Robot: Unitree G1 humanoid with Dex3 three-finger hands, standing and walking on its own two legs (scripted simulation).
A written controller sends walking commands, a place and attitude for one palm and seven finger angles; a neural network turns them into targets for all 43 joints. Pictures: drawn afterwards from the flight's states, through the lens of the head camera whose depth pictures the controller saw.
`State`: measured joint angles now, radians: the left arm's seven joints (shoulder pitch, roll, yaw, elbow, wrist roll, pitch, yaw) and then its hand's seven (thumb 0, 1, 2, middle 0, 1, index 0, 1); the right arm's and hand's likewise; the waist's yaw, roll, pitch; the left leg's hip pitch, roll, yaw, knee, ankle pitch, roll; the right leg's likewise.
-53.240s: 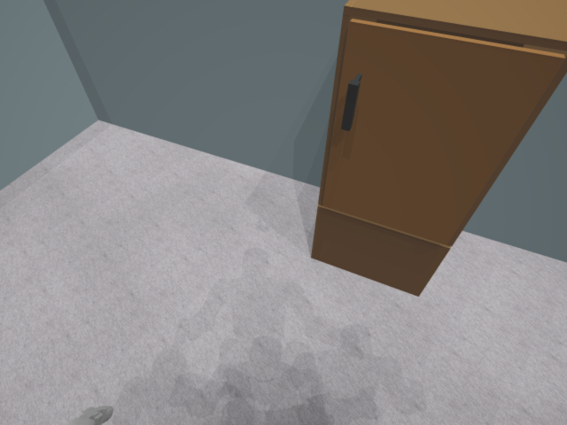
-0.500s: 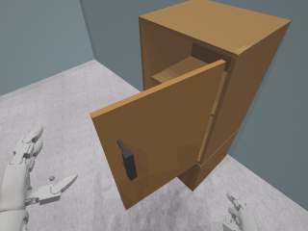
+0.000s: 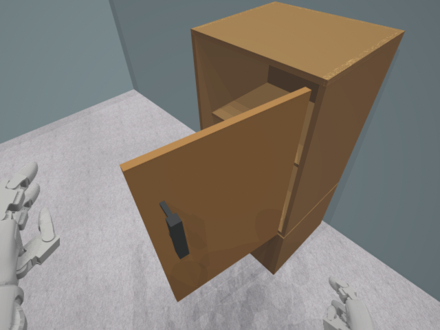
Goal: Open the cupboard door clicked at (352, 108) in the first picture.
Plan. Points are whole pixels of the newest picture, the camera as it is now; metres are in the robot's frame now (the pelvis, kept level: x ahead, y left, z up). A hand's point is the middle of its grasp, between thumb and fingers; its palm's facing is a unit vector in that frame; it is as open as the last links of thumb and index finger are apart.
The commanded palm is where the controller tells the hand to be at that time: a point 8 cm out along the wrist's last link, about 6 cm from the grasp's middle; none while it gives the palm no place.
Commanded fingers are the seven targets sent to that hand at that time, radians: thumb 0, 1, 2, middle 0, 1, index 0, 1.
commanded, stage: draw the hand back to the body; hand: left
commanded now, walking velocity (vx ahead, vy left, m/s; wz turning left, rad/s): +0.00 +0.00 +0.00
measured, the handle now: (173, 229) +0.29 +0.14 +0.02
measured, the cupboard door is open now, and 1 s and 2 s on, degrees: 81 81 81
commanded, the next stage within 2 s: step back with the hand held close in 0.14 s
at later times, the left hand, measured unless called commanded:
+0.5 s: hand (56, 240) +0.18 +0.26 +0.15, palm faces +0.37 -0.79 -0.48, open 7.5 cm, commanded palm +0.12 +0.30 +0.17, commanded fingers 0.00 0.90 0.90 -0.20 -0.30 -0.20 -0.30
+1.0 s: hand (4, 294) +0.11 +0.28 +0.15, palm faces +0.42 -0.78 -0.46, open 7.5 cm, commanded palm +0.04 +0.33 +0.17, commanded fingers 0.00 0.90 0.90 -0.20 -0.30 -0.20 -0.30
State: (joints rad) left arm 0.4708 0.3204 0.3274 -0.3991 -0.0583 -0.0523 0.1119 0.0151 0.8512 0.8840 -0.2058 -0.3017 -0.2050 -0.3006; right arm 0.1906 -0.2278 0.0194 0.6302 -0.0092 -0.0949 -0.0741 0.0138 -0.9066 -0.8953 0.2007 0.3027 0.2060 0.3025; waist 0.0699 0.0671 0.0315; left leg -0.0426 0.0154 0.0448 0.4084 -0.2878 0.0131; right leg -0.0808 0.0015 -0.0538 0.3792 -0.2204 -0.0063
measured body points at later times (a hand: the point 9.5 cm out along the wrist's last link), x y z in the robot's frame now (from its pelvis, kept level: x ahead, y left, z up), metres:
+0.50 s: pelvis -0.03 +0.00 +0.00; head -0.01 -0.01 +0.45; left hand +0.16 +0.30 +0.17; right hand +0.16 -0.24 -0.08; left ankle -0.04 +0.11 -0.74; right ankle +0.00 -0.12 -0.74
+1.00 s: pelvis -0.10 +0.03 -0.02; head -0.07 +0.04 +0.43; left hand +0.08 +0.32 +0.17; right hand +0.06 -0.22 -0.10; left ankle -0.04 +0.11 -0.74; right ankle +0.00 -0.11 -0.74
